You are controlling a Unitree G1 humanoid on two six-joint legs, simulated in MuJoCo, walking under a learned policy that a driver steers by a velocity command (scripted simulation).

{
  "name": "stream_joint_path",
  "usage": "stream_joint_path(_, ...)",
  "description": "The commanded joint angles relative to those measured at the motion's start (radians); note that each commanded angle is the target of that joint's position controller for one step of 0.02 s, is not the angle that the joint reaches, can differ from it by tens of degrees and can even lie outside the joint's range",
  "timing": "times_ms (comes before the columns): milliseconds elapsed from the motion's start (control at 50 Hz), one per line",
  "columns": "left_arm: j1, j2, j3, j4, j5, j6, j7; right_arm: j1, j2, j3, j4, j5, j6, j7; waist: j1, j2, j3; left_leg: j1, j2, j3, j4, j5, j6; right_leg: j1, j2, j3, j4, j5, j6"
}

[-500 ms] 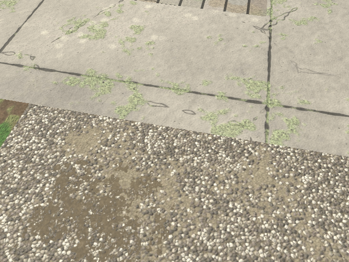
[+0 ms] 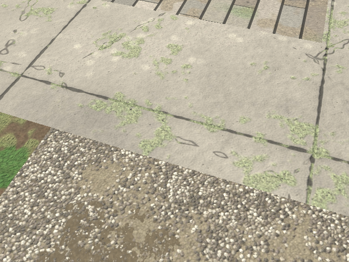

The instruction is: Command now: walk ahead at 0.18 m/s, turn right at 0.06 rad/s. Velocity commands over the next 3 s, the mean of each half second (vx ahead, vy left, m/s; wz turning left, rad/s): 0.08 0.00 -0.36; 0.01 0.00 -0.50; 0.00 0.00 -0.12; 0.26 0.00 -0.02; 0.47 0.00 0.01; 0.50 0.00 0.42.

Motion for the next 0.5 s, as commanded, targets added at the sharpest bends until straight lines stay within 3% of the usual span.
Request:
stream_joint_path(20, 0.135, 0.091, 0.029, -0.006, -0.032, 0.015, 0.001, 0.078, -0.098, -0.011, -0.032, -0.035, 0.006, 0.003, 0.051, -0.052, -0.231, -0.311, 0.084, 0.030, 0.280, 0.058, -0.038, 0.477, -0.333, 0.424, -0.158, 0.728, -0.225)
stream_joint_path(40, 0.121, 0.081, 0.023, 0.002, -0.028, 0.018, 0.003, 0.012, -0.089, -0.008, -0.053, -0.039, 0.014, 0.010, 0.048, -0.057, -0.179, -0.321, 0.111, 0.047, 0.235, 0.078, -0.046, 0.415, -0.282, 0.361, -0.188, 0.713, -0.198)
stream_joint_path(60, 0.133, 0.101, 0.029, 0.016, -0.031, 0.023, 0.006, 0.002, -0.081, -0.006, -0.063, -0.045, 0.028, 0.016, 0.035, -0.083, -0.160, -0.283, 0.125, 0.062, 0.191, 0.103, -0.055, 0.351, -0.244, 0.323, -0.210, 0.691, -0.175)
stream_joint_path(120, 0.147, 0.148, 0.047, 0.030, -0.018, 0.033, 0.001, 0.017, -0.050, 0.006, -0.061, -0.035, 0.055, 0.013, 0.009, -0.095, -0.185, -0.216, 0.118, 0.092, 0.107, 0.104, -0.075, 0.265, -0.199, 0.286, -0.230, 0.613, -0.165)
stream_joint_path(160, 0.149, 0.165, 0.057, 0.029, -0.011, 0.047, 0.000, -0.021, -0.049, 0.009, -0.073, -0.032, 0.069, 0.005, 0.015, -0.110, -0.179, -0.221, 0.121, 0.102, 0.031, 0.088, -0.084, 0.219, -0.185, 0.301, -0.256, 0.406, -0.167)
stream_joint_path(220, 0.164, 0.175, 0.072, 0.022, -0.005, 0.079, 0.002, -0.107, -0.058, 0.011, -0.098, -0.031, 0.086, -0.003, 0.045, -0.137, -0.151, -0.233, 0.126, 0.102, -0.054, 0.100, -0.084, 0.153, -0.169, 0.377, -0.320, -0.066, -0.162)
stream_joint_path(260, 0.162, 0.178, 0.080, 0.016, -0.001, 0.096, 0.002, -0.151, -0.059, 0.013, -0.112, -0.026, 0.088, -0.006, 0.059, -0.151, -0.123, -0.227, 0.122, 0.100, -0.111, 0.113, -0.082, 0.122, -0.163, 0.426, -0.348, -0.245, -0.152)
stream_joint_path(340, 0.155, 0.180, 0.093, 0.009, 0.002, 0.119, -0.002, -0.154, -0.051, 0.021, -0.120, -0.009, 0.071, -0.020, 0.069, -0.154, -0.110, -0.151, 0.092, 0.101, -0.255, 0.103, -0.063, 0.107, -0.154, 0.493, -0.337, -0.264, -0.127)
stream_joint_path(400, 0.118, 0.172, 0.095, 0.001, -0.012, 0.132, 0.000, -0.055, -0.053, 0.020, -0.101, -0.004, 0.048, -0.035, 0.016, -0.148, -0.096, 0.024, 0.078, 0.096, -0.573, 0.189, -0.016, 0.047, -0.103, 0.509, -0.291, -0.290, -0.050)
stream_joint_path(420, 0.133, 0.137, 0.086, -0.009, -0.022, 0.129, 0.003, -0.046, -0.117, 0.006, -0.107, -0.016, 0.041, -0.044, 0.026, -0.048, -0.085, 0.073, 0.203, -0.031, -0.725, 0.113, 0.016, -0.013, -0.034, 0.446, -0.197, -0.378, 0.011)
stream_joint_path(440, 0.145, 0.082, 0.076, -0.038, -0.042, 0.122, 0.005, -0.102, -0.226, -0.018, -0.138, -0.029, 0.043, -0.048, 0.055, 0.198, -0.092, 0.079, 0.470, -0.342, -0.837, -0.006, 0.114, -0.134, 0.126, 0.220, 0.069, -0.422, 0.061)
stream_joint_path(460, 0.152, 0.157, 0.093, -0.015, 0.001, 0.116, 0.013, -0.197, -0.214, -0.019, -0.157, -0.042, 0.047, -0.041, 0.071, 0.145, -0.040, -0.081, 0.551, -0.361, -0.834, 0.124, 0.179, -0.128, 0.104, 0.127, 0.302, -0.417, 0.072)
stream_joint_path(480, 0.159, 0.183, 0.104, -0.002, 0.008, 0.116, 0.009, -0.220, -0.136, 0.001, -0.169, -0.037, 0.045, -0.038, 0.097, 0.071, -0.048, -0.137, 0.499, -0.269, -0.791, 0.284, 0.180, -0.052, 0.066, 0.139, 0.426, -0.374, 0.072)
stream_joint_path(500, 0.193, 0.167, 0.103, 0.015, 0.009, 0.121, 0.004, -0.259, -0.092, 0.013, -0.173, -0.030, 0.042, -0.033, 0.128, 0.055, -0.046, -0.143, 0.431, -0.155, -0.760, 0.397, 0.151, -0.035, 0.061, 0.127, 0.504, -0.324, 0.075)
Next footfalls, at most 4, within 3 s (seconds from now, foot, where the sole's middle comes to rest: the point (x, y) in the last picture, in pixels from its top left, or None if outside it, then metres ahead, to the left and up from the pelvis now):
0.42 left None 0.11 0.10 -0.76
0.86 right None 0.00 -0.09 -0.76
1.28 left None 0.11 0.08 -0.76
1.86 right None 0.04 -0.14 -0.76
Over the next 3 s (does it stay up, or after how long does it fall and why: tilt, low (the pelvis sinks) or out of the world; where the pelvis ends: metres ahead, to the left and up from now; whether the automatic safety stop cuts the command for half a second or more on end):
stays up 0.56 -0.37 0.02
